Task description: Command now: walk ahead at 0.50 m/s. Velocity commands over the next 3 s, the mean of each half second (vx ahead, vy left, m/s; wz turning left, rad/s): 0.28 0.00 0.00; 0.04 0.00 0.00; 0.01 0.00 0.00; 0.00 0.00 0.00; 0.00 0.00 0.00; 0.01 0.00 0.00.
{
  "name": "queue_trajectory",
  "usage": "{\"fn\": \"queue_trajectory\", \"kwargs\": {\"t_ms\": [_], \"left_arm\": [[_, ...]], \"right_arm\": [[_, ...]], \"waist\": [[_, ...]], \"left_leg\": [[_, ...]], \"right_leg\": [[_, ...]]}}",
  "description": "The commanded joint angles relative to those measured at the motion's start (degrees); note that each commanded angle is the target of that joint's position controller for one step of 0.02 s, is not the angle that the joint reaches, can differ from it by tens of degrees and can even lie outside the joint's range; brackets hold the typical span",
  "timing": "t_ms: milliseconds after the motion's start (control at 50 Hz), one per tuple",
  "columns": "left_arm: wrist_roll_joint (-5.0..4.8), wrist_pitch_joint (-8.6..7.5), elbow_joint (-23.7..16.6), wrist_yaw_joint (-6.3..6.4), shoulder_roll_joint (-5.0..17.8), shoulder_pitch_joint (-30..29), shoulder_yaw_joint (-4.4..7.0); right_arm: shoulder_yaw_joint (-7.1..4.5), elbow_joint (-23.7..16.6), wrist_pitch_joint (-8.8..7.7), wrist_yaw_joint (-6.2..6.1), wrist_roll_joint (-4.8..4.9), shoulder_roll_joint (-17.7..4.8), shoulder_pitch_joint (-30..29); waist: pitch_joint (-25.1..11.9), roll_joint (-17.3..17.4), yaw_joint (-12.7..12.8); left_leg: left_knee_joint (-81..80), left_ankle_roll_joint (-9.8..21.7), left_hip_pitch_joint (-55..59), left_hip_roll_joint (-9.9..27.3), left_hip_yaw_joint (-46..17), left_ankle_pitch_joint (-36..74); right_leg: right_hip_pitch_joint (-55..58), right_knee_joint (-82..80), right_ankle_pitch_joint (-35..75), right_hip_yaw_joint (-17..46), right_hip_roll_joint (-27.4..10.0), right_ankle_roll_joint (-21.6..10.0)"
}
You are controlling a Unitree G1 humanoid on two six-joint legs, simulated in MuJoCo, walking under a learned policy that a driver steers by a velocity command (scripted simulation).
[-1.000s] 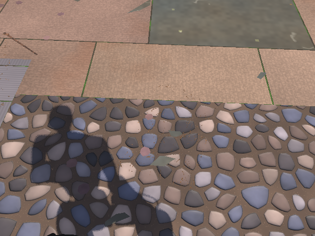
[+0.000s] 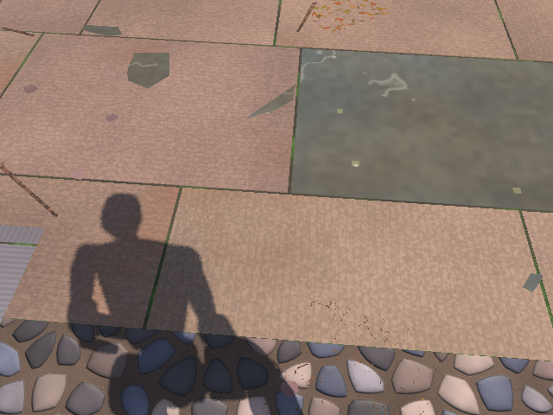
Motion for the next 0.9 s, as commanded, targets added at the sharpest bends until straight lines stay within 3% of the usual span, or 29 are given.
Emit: {"fn": "queue_trajectory", "kwargs": {"t_ms": [20, 80, 100, 120, 140, 160, 180, 200, 220, 240, 260, 280, 360, 400, 440, 520, 540, 560, 580, 600, 620, 640, 680, 760, 900], "left_arm": [[-0.12, -0.99, -5.3, 0.22, 3.1, -7.3, 0.24], [-0.07, -1.62, -5.6, 0.49, 3.8, -6.5, 0.58], [0.11, -2.02, -4.4, 0.86, 4.1, -2.8, 0.86], [0.44, -2.68, -1.7, 1.36, 4.5, 4.8, 1.32], [1.41, -3.62, 1.5, 1.99, 6.2, 14.1, 2.03], [2.66, -4.18, 2.9, 2.62, 11.7, 22.4, 3.29], [0.86, -3.36, 3.4, 2.14, 15.3, 22.6, 4.20], [-1.53, -2.96, 2.8, 1.82, 11.9, 18.2, 3.60], [-1.64, -3.13, 2.1, 1.86, 7.6, 12.1, 2.29], [-1.37, -3.19, 1.9, 1.88, 4.3, 9.0, 1.36], [-1.48, -3.33, 2.4, 2.18, 2.8, 8.3, 0.78], [-1.30, -3.39, 3.0, 2.34, 2.0, 7.9, 0.37], [-0.54, -4.24, 4.9, 2.42, 4.0, 9.0, 0.03], [-0.40, -3.94, 5.7, 2.46, 3.9, 9.2, -0.33], [-0.30, -3.33, 6.8, 2.54, 4.1, 11.0, -0.41], [-0.36, -1.74, 7.9, 3.07, 3.5, 11.2, -0.74], [-0.68, -1.37, 8.0, 3.27, 3.3, 10.5, -0.84], [-0.58, -1.18, 8.4, 3.41, 2.8, 11.6, -0.95], [-0.45, -1.09, 8.3, 3.40, 2.2, 13.2, -0.96], [-1.38, -0.56, 10.0, 3.22, -1.7, 20.1, -1.54], [-1.01, -0.04, 11.4, 3.53, -0.7, 18.9, -1.54], [-0.97, 0.19, 11.3, 3.71, 0.8, 16.9, -1.02], [-0.86, 0.30, 11.3, 3.66, 1.5, 15.1, -0.74], [-0.96, 0.14, 12.7, 3.93, -0.1, 14.8, -1.19], [-0.93, 0.45, 14.7, 4.37, -0.9, 15.1, -1.43]], "right_arm": [[-1.41, -0.6, -0.40, -0.54, -0.40, -8.0, 3.3], [-1.69, 0.2, -0.12, -1.10, -0.76, -8.9, 2.6], [-1.72, 0.4, -0.02, -1.25, -0.85, -9.0, 1.6], [-1.73, 0.7, 0.20, -1.30, -0.63, -9.1, 0.9], [-1.35, 0.5, 0.15, -1.37, 0.08, -8.2, 0.7], [-0.24, -1.7, -0.07, -1.37, 1.69, -4.6, 2.3], [-0.65, 0.1, 0.38, -1.51, 2.48, -3.3, 9.9], [-1.81, 0.5, 1.07, -1.91, 0.84, -7.0, 5.9], [-1.46, -0.6, 0.98, -1.75, 0.36, -5.1, 1.5], [-1.31, -0.8, 1.18, -1.61, -0.07, -3.9, -0.5], [-1.54, -0.8, 1.91, -1.35, -0.84, -4.1, -1.5], [-1.40, -0.3, 2.74, -0.99, -1.20, -3.2, -0.3], [-1.02, 0.5, 4.62, -0.88, -0.85, -1.1, -0.7], [-0.59, 0.2, 5.08, -1.28, -0.81, -1.0, -4.0], [-0.35, 0.2, 5.52, -1.62, -0.55, -1.6, -6.6], [0.17, 0.9, 5.59, -2.20, -0.52, -1.9, -9.0], [0.43, 1.4, 5.30, -2.37, -0.69, -1.5, -8.4], [0.47, 1.6, 4.80, -2.61, -0.95, -2.7, -8.4], [0.19, 2.0, 4.08, -2.92, -1.30, -5.2, -7.1], [0.07, 2.5, 4.04, -2.86, -0.02, -6.6, -10.1], [0.80, 2.5, 4.00, -2.39, 0.48, -2.9, -11.2], [1.08, 2.6, 3.84, -2.19, 0.50, -1.6, -11.3], [1.00, 3.6, 3.87, -2.60, 0.53, -2.0, -10.2], [0.99, 4.8, 3.93, -2.79, 0.50, -1.7, -9.2], [1.12, 6.3, 4.03, -2.91, 0.41, -1.2, -8.3]], "waist": [[4.4, 5.8, -0.4], [4.0, 6.2, 1.1], [2.7, 6.4, 3.0], [-1.1, 5.6, 6.1], [-6.5, 4.3, 9.4], [-14.6, -3.3, 10.7], [-21.4, -11.9, 7.6], [-16.8, -2.4, 6.1], [-8.6, -1.5, 4.6], [-4.6, -0.2, 3.3], [-2.6, -1.0, 2.5], [-3.0, -1.5, 1.2], [-4.9, -1.6, -0.9], [-4.4, -3.3, -0.1], [-4.7, -4.3, 1.2], [-2.1, -2.8, 1.9], [-1.1, -1.5, 1.1], [-0.2, 1.0, 1.3], [-0.3, 4.5, 2.7], [0.3, 11.3, 7.3], [1.4, 9.3, 5.7], [2.7, 7.5, 4.8], [2.0, 7.0, 4.2], [1.4, 3.8, 3.8], [1.5, 2.7, 3.6]], "left_leg": [[-1.4, 6.9, 0.3, 17.1, -7.7, 22.9], [3.2, 5.8, 3.9, 18.5, -7.1, 32.5], [8.3, 4.7, 3.6, 17.8, -5.9, 42.7], [17.3, 3.4, 2.9, 15.9, -4.5, 49.8], [28.6, 1.7, -3.5, 13.1, -2.8, 43.9], [46.9, -0.7, -18.3, 7.8, 0.3, 18.2], [62.6, -1.9, -28.2, -1.4, -2.8, -21.7], [65.0, -1.5, -29.0, 2.0, -9.6, -18.0], [63.1, -1.8, -31.0, 3.9, -8.7, -14.6], [59.5, -2.1, -30.8, 5.9, -8.0, -12.1], [56.5, -2.7, -29.2, 6.8, -7.6, -10.2], [54.4, -3.2, -25.9, 6.8, -7.1, -8.9], [44.7, -4.4, -20.6, 6.1, -5.2, -4.9], [37.0, -4.4, -19.3, 6.5, -4.2, -2.5], [32.8, -4.4, -17.6, 6.4, -3.5, -0.7], [23.4, -3.8, -13.5, 6.9, -3.3, -1.2], [17.2, -3.3, -10.5, 7.2, -3.5, 2.3], [12.0, -3.0, -7.7, 9.4, -6.5, 7.5], [10.5, -2.2, -5.6, 14.4, -11.6, 15.3], [10.6, 0.5, -10.7, 16.6, -14.3, 16.0], [9.4, 0.0, -15.9, 15.4, -13.6, 10.4], [9.1, -1.3, -17.2, 13.1, -11.8, 8.2], [8.8, -2.2, -15.4, 11.3, -10.3, 8.5], [9.0, -1.8, -12.2, 11.4, -10.1, 10.6], [8.6, -1.6, -11.8, 11.2, -9.8, 11.1]], "right_leg": [[-1.6, -4.1, 0.3, -1.7, 1.7, -1.2], [2.2, -7.6, -5.2, -2.4, 3.5, -3.6], [7.7, -9.2, -6.8, -3.1, 5.3, -4.5], [16.5, -12.7, -4.6, -4.2, 7.6, -5.6], [30.1, -14.5, 3.5, -2.2, 5.3, -7.1], [46.9, -12.7, 18.6, 13.9, -10.1, -10.9], [53.0, -15.6, 40.5, 31.5, -21.6, -19.4], [46.4, -15.9, 41.2, 25.4, -17.5, -18.0], [38.8, -17.9, 41.3, 17.8, -15.2, -16.3], [33.6, -20.5, 38.1, 13.2, -12.1, -13.9], [29.9, -22.4, 37.1, 10.2, -9.9, -12.4], [26.8, -23.4, 37.2, 7.6, -8.6, -11.6], [22.5, -23.7, 40.5, 2.3, -6.5, -11.7], [21.7, -23.6, 36.1, 1.1, -5.2, -10.8], [21.6, -24.0, 28.6, 2.0, -5.2, -10.6], [19.3, -24.1, 7.0, 5.9, -6.2, -10.3], [17.8, -23.1, 1.5, 6.3, -5.5, -9.0], [16.3, -22.3, -3.3, 6.7, -4.2, -6.7], [15.6, -19.7, -7.1, 5.5, -1.7, -4.7], [18.8, -21.8, -13.4, 2.5, 3.0, -3.3], [24.4, -22.6, -12.2, 2.3, 3.1, -2.5], [25.6, -22.4, -9.6, 3.2, 2.4, -2.5], [26.1, -22.2, -6.8, 3.8, 1.2, -2.7], [25.5, -23.1, -6.6, 3.8, 0.8, -2.2], [26.3, -23.0, -5.8, 3.7, 0.5, -1.9]]}}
